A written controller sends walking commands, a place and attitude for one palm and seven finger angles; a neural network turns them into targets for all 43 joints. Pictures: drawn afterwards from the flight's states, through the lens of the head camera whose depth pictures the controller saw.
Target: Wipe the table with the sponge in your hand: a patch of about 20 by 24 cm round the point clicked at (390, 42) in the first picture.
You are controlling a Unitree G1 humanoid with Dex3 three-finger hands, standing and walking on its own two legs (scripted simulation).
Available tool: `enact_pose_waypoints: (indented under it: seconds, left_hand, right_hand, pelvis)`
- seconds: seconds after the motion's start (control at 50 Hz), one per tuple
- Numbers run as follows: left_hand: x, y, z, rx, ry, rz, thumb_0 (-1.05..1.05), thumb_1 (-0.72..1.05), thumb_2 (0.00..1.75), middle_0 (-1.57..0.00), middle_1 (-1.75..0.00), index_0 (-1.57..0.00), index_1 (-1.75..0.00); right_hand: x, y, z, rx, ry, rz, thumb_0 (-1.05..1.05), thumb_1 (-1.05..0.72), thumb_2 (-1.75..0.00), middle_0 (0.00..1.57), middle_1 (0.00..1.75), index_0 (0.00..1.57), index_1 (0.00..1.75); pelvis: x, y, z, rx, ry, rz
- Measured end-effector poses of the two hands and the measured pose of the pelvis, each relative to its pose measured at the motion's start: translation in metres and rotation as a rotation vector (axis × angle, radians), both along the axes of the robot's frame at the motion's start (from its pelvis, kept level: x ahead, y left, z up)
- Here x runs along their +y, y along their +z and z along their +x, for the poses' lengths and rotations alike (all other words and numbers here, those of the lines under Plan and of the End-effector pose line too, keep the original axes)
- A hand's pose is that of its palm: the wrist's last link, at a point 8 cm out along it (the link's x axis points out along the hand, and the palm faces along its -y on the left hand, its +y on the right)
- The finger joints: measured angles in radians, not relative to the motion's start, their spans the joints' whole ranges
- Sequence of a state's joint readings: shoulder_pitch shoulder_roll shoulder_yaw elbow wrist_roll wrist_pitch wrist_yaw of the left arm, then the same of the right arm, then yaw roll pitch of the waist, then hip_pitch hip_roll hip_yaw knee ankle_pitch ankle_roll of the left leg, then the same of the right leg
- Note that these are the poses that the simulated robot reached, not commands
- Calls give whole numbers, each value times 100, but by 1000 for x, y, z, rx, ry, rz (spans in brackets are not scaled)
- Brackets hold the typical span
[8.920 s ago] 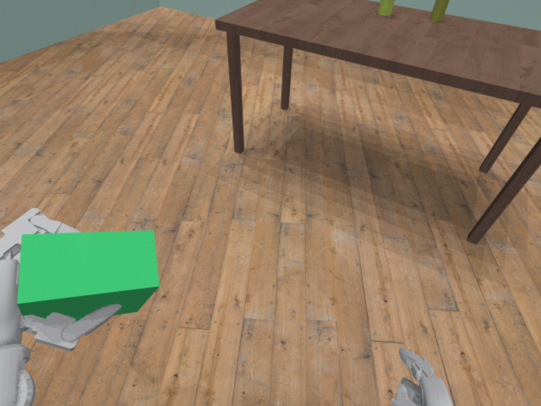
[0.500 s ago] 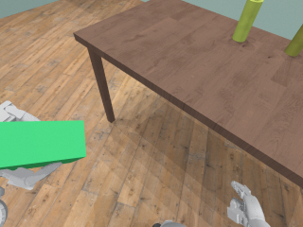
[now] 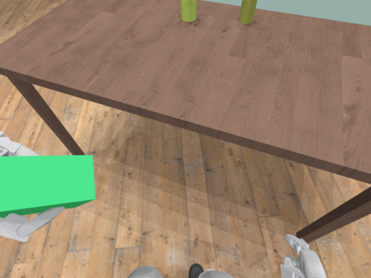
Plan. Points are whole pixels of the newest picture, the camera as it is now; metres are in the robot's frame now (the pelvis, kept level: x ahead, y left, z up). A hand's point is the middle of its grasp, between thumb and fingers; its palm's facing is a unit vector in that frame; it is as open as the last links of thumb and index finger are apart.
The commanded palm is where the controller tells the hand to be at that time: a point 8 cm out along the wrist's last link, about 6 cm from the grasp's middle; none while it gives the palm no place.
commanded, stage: turn to face it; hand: left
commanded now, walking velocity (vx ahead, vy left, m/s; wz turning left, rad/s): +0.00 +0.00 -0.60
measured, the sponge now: (55, 186) +0.23 +0.21 +0.16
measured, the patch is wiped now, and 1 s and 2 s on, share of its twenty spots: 0.00 0.00 0.00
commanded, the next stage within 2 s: take the last steps up to it in 1.12 s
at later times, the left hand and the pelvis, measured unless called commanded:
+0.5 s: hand (113, 190) +0.23 +0.12 +0.16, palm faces +0.15 -0.88 -0.46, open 10.0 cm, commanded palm +0.16 +0.18 +0.18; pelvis -0.07 -0.04 -0.02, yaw -17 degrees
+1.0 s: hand (172, 197) +0.22 +0.03 +0.17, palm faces -0.15 -0.89 -0.44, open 10.0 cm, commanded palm +0.19 +0.09 +0.18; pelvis -0.10 -0.04 +0.00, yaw -35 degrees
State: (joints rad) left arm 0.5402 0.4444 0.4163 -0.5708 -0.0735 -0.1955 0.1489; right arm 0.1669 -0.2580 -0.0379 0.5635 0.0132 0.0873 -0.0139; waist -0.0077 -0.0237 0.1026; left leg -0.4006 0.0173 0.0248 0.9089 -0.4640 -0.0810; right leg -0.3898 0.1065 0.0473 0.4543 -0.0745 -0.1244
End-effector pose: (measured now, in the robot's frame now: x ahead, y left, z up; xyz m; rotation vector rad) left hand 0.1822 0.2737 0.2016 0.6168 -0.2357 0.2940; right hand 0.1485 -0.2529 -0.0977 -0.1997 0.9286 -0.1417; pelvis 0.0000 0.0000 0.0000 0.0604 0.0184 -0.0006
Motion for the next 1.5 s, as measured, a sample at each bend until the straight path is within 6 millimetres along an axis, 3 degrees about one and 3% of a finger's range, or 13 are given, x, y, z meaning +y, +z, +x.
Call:
enact_pose_waypoints:
  seconds: [0.14, 0.24, 0.32, 0.46, 0.52, 0.6, 0.74, 0.88, 1.04, 1.16, 1.34, 1.42, 1.5]
  left_hand:
    - [-10, -11, -5, -28, -33, -83, -1, -49, 100, -75, -134, -76, -133]
    - [-24, -15, -6, -57, -126, -77, -1, -49, 100, -75, -134, -76, -133]
    - [-36, -11, -7, -45, -136, -47, -1, -49, 100, -75, -134, -76, -133]
    - [-91, -24, 12, -63, -203, -50, -1, -49, 100, -75, -134, -76, -133]
    - [-115, -27, 19, -24, -277, -82, -1, -49, 100, -75, -134, -76, -133]
    - [-140, -16, 18, -5, -404, -54, -1, -49, 100, -75, -134, -76, -133]
    - [-140, -1, 22, -58, -495, 1, -1, -49, 100, -75, -134, -76, -133]
    - [-143, -17, 29, -42, -486, -79, -1, -49, 100, -75, -134, -76, -133]
    - [-211, -15, 20, -44, -623, -65, -1, -49, 100, -75, -134, -76, -134]
    - [-251, -11, 10, -21, -715, -5, -1, -49, 100, -75, -134, -76, -134]
    - [-245, -7, -7, 11, -743, 1, -1, -49, 100, -75, -134, -76, -134]
    - [-233, -10, -8, -40, -733, -69, -1, -49, 100, -75, -134, -76, -134]
    - [-222, -12, -4, -67, -694, -110, -1, -49, 100, -75, -134, -76, -134]
  right_hand:
    - [-22, 19, -24, -47, -50, -43, 2, -91, -90, 20, 30, 19, 30]
    - [-16, 23, -42, -119, -79, -35, 2, -90, -90, 20, 30, 19, 30]
    - [-7, 14, -59, -160, -120, 43, 1, -90, -90, 20, 30, 19, 30]
    - [-17, -25, -99, -109, -141, 122, 1, -90, -90, 21, 30, 20, 30]
    - [-34, -24, -123, -44, -199, 99, 2, -90, -90, 21, 30, 20, 30]
    - [-58, -10, -156, -18, -303, 49, 2, -90, -90, 21, 30, 20, 30]
    - [-82, 14, -200, -20, -425, -54, 2, -90, -90, 20, 30, 19, 30]
    - [-68, 22, -219, -94, -501, -59, 2, -90, -90, 20, 30, 19, 30]
    - [-50, 3, -239, -180, -531, 66, 1, -90, -90, 21, 30, 20, 30]
    - [-67, -13, -285, -103, -625, 90, 2, -90, -90, 21, 30, 20, 30]
    - [-90, 11, -350, -16, -735, -63, 2, -90, -90, 20, 30, 20, 30]
    - [-91, 21, -358, -34, -750, -136, 2, -90, -90, 20, 30, 19, 30]
    - [-84, 26, -350, -87, -751, -145, 2, -90, -90, 20, 30, 19, 30]
  pelvis:
    - [-1, 1, -20, 26, -75, 11]
    - [-4, -6, -41, 5, -115, -7]
    - [-12, -7, -45, -9, -185, -30]
    - [-40, -22, -62, -34, -266, -72]
    - [-43, -16, -73, -30, -310, -53]
    - [-43, -7, -78, -12, -367, -37]
    - [-34, -5, -81, 20, -451, -28]
    - [-29, -4, -88, 3, -536, -56]
    - [-52, -9, -108, 17, -634, -79]
    - [-61, -8, -132, 17, -665, -61]
    - [-57, 3, -142, 26, -709, -39]
    - [-51, -2, -138, 13, -697, -63]
    - [-51, -1, -135, -1, -700, -65]
